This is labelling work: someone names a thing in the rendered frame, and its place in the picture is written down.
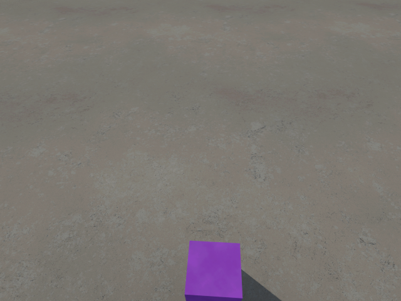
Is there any carton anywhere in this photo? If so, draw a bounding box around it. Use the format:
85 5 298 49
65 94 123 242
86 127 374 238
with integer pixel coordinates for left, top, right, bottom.
185 241 242 301

